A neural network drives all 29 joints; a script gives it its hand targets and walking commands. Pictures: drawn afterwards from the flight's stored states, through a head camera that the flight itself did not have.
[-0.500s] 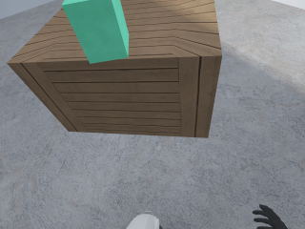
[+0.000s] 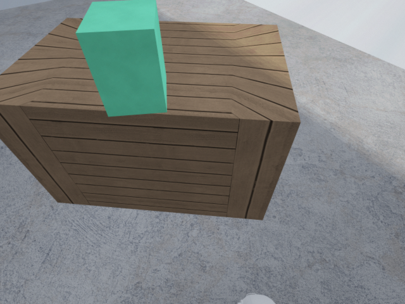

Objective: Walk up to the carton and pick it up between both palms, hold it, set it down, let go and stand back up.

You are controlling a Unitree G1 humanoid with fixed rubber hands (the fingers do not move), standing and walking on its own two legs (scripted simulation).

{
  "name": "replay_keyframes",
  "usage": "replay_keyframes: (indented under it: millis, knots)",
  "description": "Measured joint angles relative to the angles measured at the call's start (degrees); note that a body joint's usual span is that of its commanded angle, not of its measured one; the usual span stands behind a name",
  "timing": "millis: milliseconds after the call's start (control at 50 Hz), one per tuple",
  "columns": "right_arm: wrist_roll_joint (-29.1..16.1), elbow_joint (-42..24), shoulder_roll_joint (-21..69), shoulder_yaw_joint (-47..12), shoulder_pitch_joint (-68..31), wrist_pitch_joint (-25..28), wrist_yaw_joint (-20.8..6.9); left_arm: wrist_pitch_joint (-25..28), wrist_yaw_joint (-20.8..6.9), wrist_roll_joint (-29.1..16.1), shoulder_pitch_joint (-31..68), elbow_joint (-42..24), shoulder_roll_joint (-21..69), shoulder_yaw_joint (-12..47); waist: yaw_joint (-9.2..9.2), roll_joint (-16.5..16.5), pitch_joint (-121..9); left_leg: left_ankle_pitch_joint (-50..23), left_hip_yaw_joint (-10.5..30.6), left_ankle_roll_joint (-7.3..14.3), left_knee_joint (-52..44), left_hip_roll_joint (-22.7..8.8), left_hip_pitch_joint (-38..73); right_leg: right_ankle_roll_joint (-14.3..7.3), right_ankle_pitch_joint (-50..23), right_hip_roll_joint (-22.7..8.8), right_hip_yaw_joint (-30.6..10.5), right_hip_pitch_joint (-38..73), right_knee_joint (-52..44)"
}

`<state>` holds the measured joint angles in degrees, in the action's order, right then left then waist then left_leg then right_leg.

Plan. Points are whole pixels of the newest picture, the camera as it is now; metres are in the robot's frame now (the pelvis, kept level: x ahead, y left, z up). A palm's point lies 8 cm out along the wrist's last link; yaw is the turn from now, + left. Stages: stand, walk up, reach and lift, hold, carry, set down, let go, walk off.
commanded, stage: walk up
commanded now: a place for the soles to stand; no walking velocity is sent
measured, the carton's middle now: (131, 59) +0.80 +0.26 +0.08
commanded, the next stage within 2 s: none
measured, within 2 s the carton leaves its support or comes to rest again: neither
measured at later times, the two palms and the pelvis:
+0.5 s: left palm out of the picture +0.09 +0.38 -0.08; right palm (314, 285) +0.21 -0.23 -0.16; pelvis +0.09 +0.05 -0.01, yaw +2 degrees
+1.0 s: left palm (1, 289) +0.18 +0.45 -0.11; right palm (292, 264) +0.24 -0.17 -0.11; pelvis +0.15 +0.14 -0.01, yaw +0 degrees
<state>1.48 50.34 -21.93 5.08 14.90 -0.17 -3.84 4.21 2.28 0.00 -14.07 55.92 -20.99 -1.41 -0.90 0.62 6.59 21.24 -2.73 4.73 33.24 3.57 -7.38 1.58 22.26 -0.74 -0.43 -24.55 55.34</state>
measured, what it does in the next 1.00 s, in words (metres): walks ahead: right foot, then left foot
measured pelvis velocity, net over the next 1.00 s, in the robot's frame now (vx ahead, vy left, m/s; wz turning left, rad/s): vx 0.15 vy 0.14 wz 0.00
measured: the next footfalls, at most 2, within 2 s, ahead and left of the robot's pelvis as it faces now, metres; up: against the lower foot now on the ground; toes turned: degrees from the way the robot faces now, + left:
right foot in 0.10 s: +0.14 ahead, -0.12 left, +0.00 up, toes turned -2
left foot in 0.60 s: +0.21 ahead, +0.22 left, +0.00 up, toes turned -1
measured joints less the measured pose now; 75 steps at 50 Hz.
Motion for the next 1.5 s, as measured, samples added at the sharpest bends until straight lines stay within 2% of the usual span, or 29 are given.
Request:
replay_keyframes:
  millis: [60, 100, 120, 180, 260, 340, 420, 480, 580, 620, 660, 720, 800, 940, 1060, 1080, 1120, 1160, 1240, 1320, 1380, 1500]
  knots:
    - [0.00, -0.95, 0.01, 0.00, -0.02, -0.14, 0.00, 0.02, 0.02, 0.00, -0.02, -0.02, -0.02, 0.00, -0.04, 0.62, -0.02, 1.55, -0.54, -0.09, 0.17, 0.49, 0.15, -0.08, -0.59, -0.07, 0.96, 0.77, -7.91]
    - [0.00, -1.77, 0.03, 0.00, -0.06, -0.63, 0.00, 0.81, 0.47, 0.00, -0.22, -0.06, -0.30, -0.03, -0.10, 1.15, 0.04, 3.71, -0.62, -0.53, 3.91, 0.57, -1.44, -0.40, -7.37, -0.10, 2.09, 3.30, -17.00]
    - [0.01, -1.82, 0.03, 0.01, -0.63, -0.97, 0.10, 1.19, 0.79, 0.00, -0.19, 0.00, -0.21, -0.04, -0.08, 1.94, 0.67, 4.73, 0.05, -0.75, 8.34, 0.31, -3.13, -1.40, -9.39, 0.20, 2.60, 3.38, -16.83]
    - [0.00, -1.87, 0.01, 0.01, -2.28, -2.28, 0.13, 1.28, 1.29, 0.00, -1.35, 0.04, 0.23, -0.04, -0.08, 4.34, 0.83, 4.87, 2.55, -1.40, 22.27, 0.29, -9.80, -3.50, -6.26, 0.62, 3.60, 4.27, -16.03]
    - [0.00, -1.89, -0.25, 0.00, -4.26, -2.46, 0.13, 1.28, 1.85, 0.00, -3.27, 0.01, 0.23, -0.02, -0.04, 6.32, 0.78, 4.23, 5.27, -1.58, 30.38, 0.12, -16.63, -3.28, -4.18, -0.41, 3.20, 6.01, -16.05]
    - [0.00, -1.87, -0.27, -0.01, -5.47, -3.37, 0.01, 1.29, 1.93, 0.00, -4.04, 0.00, 0.23, -0.02, -0.02, 9.37, 0.77, 2.84, 8.84, -1.90, 30.57, -0.98, -20.87, -2.32, -2.97, -0.43, 3.23, 7.78, -16.06]
    - [0.00, -1.89, -0.28, -0.01, -6.02, -4.30, -0.28, 1.76, 1.98, 0.00, -4.04, -0.01, 0.24, -0.02, 0.00, 11.19, 0.76, 2.81, 9.13, -2.80, 30.19, -2.62, -24.35, -1.34, -2.13, -0.69, 3.24, 8.61, -16.07]
    - [0.00, -1.91, -0.29, -0.02, -6.26, -4.49, -0.85, 1.90, 2.28, 0.00, -4.05, -0.02, 0.24, -0.02, 0.01, 11.19, 0.73, 2.59, 9.16, -2.82, 27.75, -3.88, -25.38, -0.34, -1.64, -1.34, 3.25, 8.75, -16.07]
    - [-0.01, -1.92, -0.32, 0.04, -5.85, -4.40, -1.48, 1.90, 2.45, 0.00, -3.76, -0.02, 0.19, -0.02, 0.04, 8.83, -0.03, 2.00, 9.19, -2.81, 17.26, -5.92, -20.89, 1.23, 0.13, -3.56, 3.23, 8.75, -14.84]
    - [0.04, -1.78, -0.31, 0.08, -5.36, -3.80, -1.60, 1.55, 2.53, 0.00, -3.06, 0.05, -0.04, -0.02, 0.05, 6.09, 0.52, -1.53, 7.61, -4.54, 15.40, -4.77, -18.88, 0.58, 2.09, -5.81, 2.32, 8.01, -10.46]
    - [0.12, -1.75, -0.29, 0.09, -5.03, -3.39, -1.50, 0.67, 2.54, 0.00, -2.79, 0.04, -0.03, -0.02, 0.08, 4.01, 0.64, -0.77, 5.99, -4.36, 16.09, -3.94, -17.83, -0.07, 6.08, -5.10, 0.49, 5.19, -2.28]
    - [0.13, -1.75, -0.28, 0.08, -3.56, -3.33, -1.13, 0.21, 2.53, 0.00, -1.57, -0.02, -0.10, -0.02, 0.05, 2.68, 0.57, -0.82, 5.49, -3.44, 13.40, -3.78, -14.89, -0.23, 7.26, -2.12, 0.46, 2.43, 4.78]
    - [0.12, -1.76, -0.27, 0.08, -2.84, -3.24, -0.51, 0.04, 2.13, 0.00, -1.33, -0.01, -0.33, -0.01, 0.01, 0.58, 0.58, -2.43, 3.95, -2.38, 8.50, -2.77, -10.95, -0.23, 4.24, -1.88, 0.46, 0.40, 5.18]
    - [0.12, -1.78, -0.27, 0.08, -2.43, -2.83, -0.49, -0.59, 1.76, 0.00, -1.33, -0.03, -0.75, -0.01, -0.01, 0.15, 0.58, -2.29, 2.49, -1.34, 5.01, -1.37, -6.94, -0.24, 2.49, -1.89, 0.45, 0.09, 4.92]
    - [0.13, -2.23, -0.25, 0.07, -2.43, -2.81, -0.49, -0.60, 1.75, 0.00, -1.35, -0.05, -0.80, -0.01, -0.05, 1.33, 0.57, -0.93, 0.93, -1.22, 4.85, -0.60, -6.97, -0.26, 2.55, -1.90, 0.80, 0.58, -3.69]
    - [0.13, -2.24, -0.24, 0.07, -2.42, -2.85, -0.48, -0.39, 1.76, 0.00, -1.39, -0.08, -0.82, -0.01, -0.08, 1.69, 0.55, -0.57, 0.74, -1.25, 5.12, -0.58, -7.14, -0.27, 1.52, -1.91, 1.15, 1.57, -7.56]
    - [0.13, -2.53, -0.27, 0.09, -2.47, -3.06, -0.41, 0.82, 2.11, 0.00, -1.59, -0.08, -1.01, -0.04, -0.07, 2.48, 0.74, 1.06, 0.76, -1.50, 8.57, -0.63, -8.79, -0.55, -5.18, -1.83, 1.76, 3.87, -15.10]
    - [0.13, -2.51, -0.32, 0.12, -2.69, -3.64, -0.04, 1.19, 2.19, 0.00, -1.73, -0.02, -0.43, -0.03, -0.09, 4.76, 1.06, 2.26, 2.51, -1.55, 15.83, -0.68, -11.73, -1.23, -5.63, -1.28, 2.88, 4.10, -14.42]
    - [0.13, -2.56, -0.45, 0.11, -4.22, -4.17, -0.04, 1.20, 2.81, 0.00, -3.26, -0.03, -0.37, -0.03, -0.05, 6.53, 0.77, 3.66, 3.22, -1.57, 26.54, -0.72, -17.81, -1.55, -4.16, -2.47, 2.37, 4.15, -14.44]
    - [0.12, -2.56, -0.70, 0.10, -5.15, -4.41, -0.27, 1.20, 2.82, 0.00, -3.41, -0.03, -0.37, -0.03, -0.03, 8.87, 0.74, 3.68, 6.13, -1.93, 27.02, -1.63, -21.03, -1.12, -3.81, -3.45, 2.41, 4.13, -14.43]
    - [0.13, -2.56, -0.70, 0.10, -5.55, -4.68, -0.50, 1.20, 2.82, 0.00, -3.44, -0.03, -0.37, -0.03, -0.02, 10.14, 0.72, 3.67, 6.64, -2.20, 27.03, -2.90, -22.47, -0.53, -3.62, -3.84, 2.41, 4.13, -14.44]
    - [0.12, -2.58, -0.73, 0.09, -5.32, -4.92, -1.23, 1.20, 2.82, 0.00, -3.43, -0.04, -0.38, -0.02, 0.00, 9.78, 0.24, 3.71, 6.68, -2.21, 22.61, -5.09, -20.43, 0.58, -2.99, -5.38, 2.43, 4.09, -14.27]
